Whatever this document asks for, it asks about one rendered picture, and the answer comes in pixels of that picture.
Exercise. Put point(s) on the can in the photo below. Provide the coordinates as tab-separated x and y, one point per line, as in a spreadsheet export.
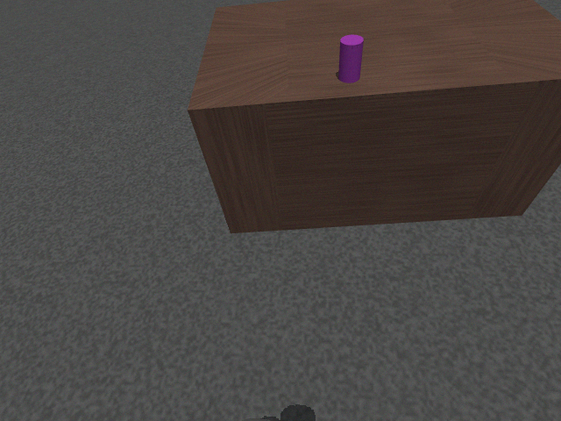
350	57

